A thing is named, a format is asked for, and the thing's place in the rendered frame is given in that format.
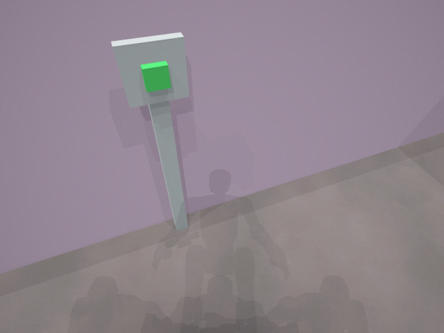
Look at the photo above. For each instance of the button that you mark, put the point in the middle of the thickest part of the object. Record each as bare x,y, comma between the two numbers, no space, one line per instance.
156,76

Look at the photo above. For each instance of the panel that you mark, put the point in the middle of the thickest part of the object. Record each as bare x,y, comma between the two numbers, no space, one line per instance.
130,55

